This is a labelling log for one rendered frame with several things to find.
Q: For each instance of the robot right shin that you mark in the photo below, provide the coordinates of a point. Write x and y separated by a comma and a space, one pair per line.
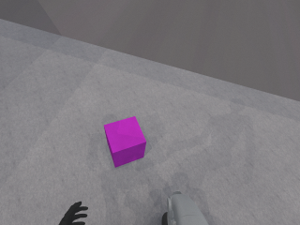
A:
173, 222

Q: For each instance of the carton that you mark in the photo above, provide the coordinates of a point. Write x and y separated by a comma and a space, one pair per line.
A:
125, 140

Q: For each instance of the right robot thigh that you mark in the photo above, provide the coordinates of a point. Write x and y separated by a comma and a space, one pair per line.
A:
184, 211

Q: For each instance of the robot left hand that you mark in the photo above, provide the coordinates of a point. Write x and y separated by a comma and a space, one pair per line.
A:
70, 216

